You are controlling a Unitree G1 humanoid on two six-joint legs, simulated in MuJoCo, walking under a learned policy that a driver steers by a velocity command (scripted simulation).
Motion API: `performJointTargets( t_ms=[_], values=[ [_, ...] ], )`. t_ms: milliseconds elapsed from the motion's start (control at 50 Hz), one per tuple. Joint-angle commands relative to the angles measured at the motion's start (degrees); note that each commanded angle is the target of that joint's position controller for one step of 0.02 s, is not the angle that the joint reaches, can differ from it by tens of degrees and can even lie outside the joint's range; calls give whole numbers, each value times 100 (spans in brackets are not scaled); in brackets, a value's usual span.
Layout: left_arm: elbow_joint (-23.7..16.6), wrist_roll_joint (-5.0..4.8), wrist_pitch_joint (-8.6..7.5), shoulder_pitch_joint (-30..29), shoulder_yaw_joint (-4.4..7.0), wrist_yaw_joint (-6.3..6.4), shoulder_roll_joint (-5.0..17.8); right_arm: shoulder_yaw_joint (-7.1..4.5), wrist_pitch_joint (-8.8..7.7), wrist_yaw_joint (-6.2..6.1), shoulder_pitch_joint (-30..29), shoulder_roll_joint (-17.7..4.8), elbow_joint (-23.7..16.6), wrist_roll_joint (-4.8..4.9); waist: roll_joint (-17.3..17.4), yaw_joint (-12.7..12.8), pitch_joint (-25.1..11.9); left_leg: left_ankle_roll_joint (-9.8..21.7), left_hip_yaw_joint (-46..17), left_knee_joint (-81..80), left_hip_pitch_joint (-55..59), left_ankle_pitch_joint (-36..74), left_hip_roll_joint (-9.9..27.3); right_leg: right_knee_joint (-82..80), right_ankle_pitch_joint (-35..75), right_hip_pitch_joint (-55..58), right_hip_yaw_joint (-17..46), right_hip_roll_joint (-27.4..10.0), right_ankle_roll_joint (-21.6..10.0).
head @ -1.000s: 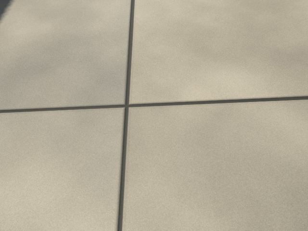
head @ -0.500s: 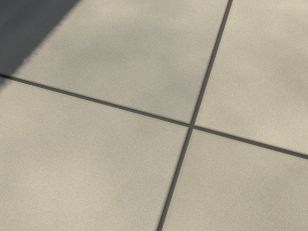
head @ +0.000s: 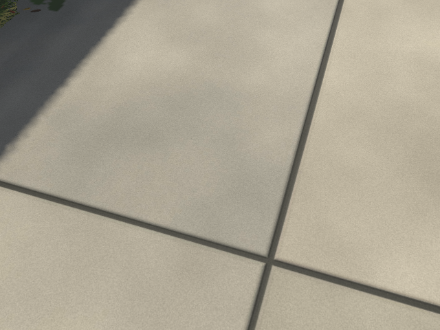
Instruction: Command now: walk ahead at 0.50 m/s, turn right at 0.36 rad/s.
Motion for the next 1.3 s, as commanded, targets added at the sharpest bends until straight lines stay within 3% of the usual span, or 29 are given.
performJointTargets(
  t_ms=[20, 80, 140, 280, 340, 380, 400, 420, 440, 460, 480, 500, 540, 560, 620, 740, 820, 860, 900, 920, 940, 960, 980, 1000, 1040, 1060, 1140, 1220, 1300],
  values=[
    [-81, -54, -115, 427, 149, 30, 596, -81, 39, 47, 73, -541, -486, -69, -313, -71, -270, -202, -234, -164, -1254, 193, 564, -1494, 1191, 1019, 2199, -1521, -932],
    [7, -91, -160, 686, 215, 51, 769, -29, 165, 69, -187, -433, -624, -85, -380, -53, -279, -438, -33, -689, -1419, 347, 610, -1642, 1418, 821, 1920, -1319, -982],
    [73, -104, -121, 1010, 236, 75, 781, 2, 188, 79, -1057, -405, -940, -68, -410, 180, -53, -623, 80, -1599, -1808, 1028, 655, -1770, 1307, 823, 1900, -1163, -837],
    [142, -20, -46, 1637, 289, 156, 834, 96, 107, 114, -2249, -353, -1372, 36, -525, 643, -156, -591, 74, -3017, -1839, 1646, 336, -1149, 2221, 1677, 2183, -1163, -606],
    [23, 24, -32, 1385, 327, 216, 936, 66, 34, 89, -2056, -509, -1402, 68, -605, 423, -202, -420, -60, -3606, -1085, 1303, 209, -789, 2426, 1651, 2459, -1273, -440],
    [-81, 8, -63, 1038, 348, 184, 1031, -37, -37, -1, -1058, -738, -1107, 81, -522, -62, -586, -218, 9, -4096, 477, 1039, -7, 67, 2976, 1254, 2413, -1032, -208],
    [-116, -60, -115, 992, 319, 122, 929, -128, -116, -86, -336, -993, -968, 13, -157, -411, -1072, -6, -384, -4321, 1668, 960, 465, 1161, 2553, 791, 2121, -678, -65],
    [-295, -97, -171, 1105, 191, 113, 456, -224, -123, -195, 583, -1402, -957, -104, 578, -649, -1959, 261, -1833, -4422, 2917, -137, 1988, 2700, 396, 97, 1514, -342, 13],
    [-450, -195, -119, 1796, 159, 114, 295, -328, -2, -195, 273, -1750, -972, -98, 1805, -120, -2178, 915, -4354, -5176, 3510, -656, 2933, 3788, -2499, -1468, 934, 330, 133],
    [-196, 13, 9, 1563, 207, 173, 747, -265, 63, -162, -88, -1136, -1030, -17, 598, -39, -1305, 874, -4034, -5180, 2739, -1328, 2702, 4254, -1960, -1933, 903, -297, 114],
    [-230, 64, 32, 1092, 225, 99, 754, -148, 57, -133, -382, -672, -1087, 33, 71, -58, -678, 726, -3041, -5294, 2012, -921, 2335, 4130, -1397, -1828, 856, -446, 146],
    [-275, 61, 50, 910, 210, 46, 623, -102, 37, -107, -502, -520, -1046, 11, 48, 32, -394, 615, -2271, -5444, 1559, -33, 2063, 3959, -1124, -1687, 796, -597, 210],
    [-278, 160, 148, 843, 182, -63, 480, -76, -58, -93, -322, -452, -864, 45, 394, 122, -242, 452, -1321, -5617, 1123, 1010, 1608, 3748, -919, -1419, 729, -721, 280],
    [-312, 158, 179, 869, 168, -89, 425, -95, -131, -60, -199, -511, -784, 71, 561, 160, -333, 535, -1191, -5602, 1092, 1529, 1637, 3708, -878, -1346, 714, -680, 304],
    [-419, 166, 194, 476, 130, -129, 359, -127, -247, 7, 41, -539, -591, 119, 431, 161, -282, 671, -750, -5798, 1220, 2052, 1607, 3434, -518, -1718, 793, -662, 379],
    [-840, 153, 115, -895, -68, -214, 136, -145, -191, 44, 440, -597, -233, 156, 391, -66, -35, 595, 107, -5951, 1240, 2629, 1321, 1530, 517, -1606, 221, -735, 494],
    [-998, 134, 57, -1403, -131, -187, 192, -182, -113, 22, 904, -756, 73, 141, 433, -199, 37, 576, 88, -5724, 1687, 3103, 1547, 742, 308, -1230, -155, -725, 277],
    [-966, 155, 20, -1271, -111, -126, 274, -200, -53, -2, 938, -841, 181, 132, 453, -76, -31, 530, 125, -5284, 1962, 4022, 1633, 456, -100, -849, -254, -573, 91],
    [-532, 233, -78, -62, -14, -30, 428, -181, 10, -23, 927, -832, 264, 182, 240, 485, -688, 358, 459, -3757, 1795, 4980, 1371, -154, 29, 804, -352, -278, -166],
    [-269, 331, -123, 911, 104, 45, 763, -118, 1, -26, 851, -681, 124, 205, -65, 872, -1323, 232, 604, -2438, 835, 3680, 1163, -194, -300, 2262, 475, -1043, -411],
    [-220, 370, -104, 1393, 268, 123, 1410, 32, -15, 39, 1217, -33, -173, 312, -1446, 771, -2035, -49, 883, -283, -1296, 37, 238, -576, -617, 3939, 3213, -2866, -1110],
    [-205, 73, -32, 1306, 283, 130, 1299, -164, 28, -22, 981, -688, -79, 152, -934, 811, -1985, 4, 104, 433, -1828, -1060, 125, -1008, -277, 3572, 3948, -2969, -1236],
    [-203, 12, -25, 803, 206, 126, 1032, -197, 31, -12, 614, -685, -187, 145, -648, 538, -1097, 55, -81, 478, -2078, -641, 425, -1046, -60, 2889, 2963, -2665, -1091],
    [-210, 20, -65, 479, 118, 99, 679, -150, 1, 18, 448, -526, -205, 164, -466, 371, -625, 57, -71, 142, -1940, -281, 600, -1256, 343, 2161, 2349, -2379, -923],
    [-144, -5, -143, 162, 19, 95, 334, -140, 129, 59, 563, -367, -81, 67, -523, 3, -256, -25, -15, -402, -1362, 56, 810, -1638, 678, 1273, 1504, -1828, -513],
    [-103, 10, -189, 212, 25, 96, 365, -125, 194, 97, 696, -273, -29, 34, -696, -58, -314, -76, 41, -456, -1132, 112, 776, -1720, 958, 1089, 1382, -1834, -591],
    [192, -39, -296, 609, 77, 98, 467, -149, 271, 178, -13, -238, -205, -2, -475, -29, -32, -244, 162, -971, -1677, 757, 900, -2099, 1167, 1127, 1001, -1702, -691],
    [421, -38, -287, 960, 60, 88, 436, -91, 257, 195, -936, -133, -470, 38, -454, 163, 130, -330, 298, -2089, -1884, 1488, 888, -2153, 1396, 1334, 683, -1570, -619],
    [628, 33, -302, 1265, 67, 131, 507, -37, 239, 209, -1537, -120, -633, 90, -455, 342, 243, -140, 411, -2881, -1745, 1797, 688, -2166, 1681, 1766, 278, -1733, -513]
  ],
)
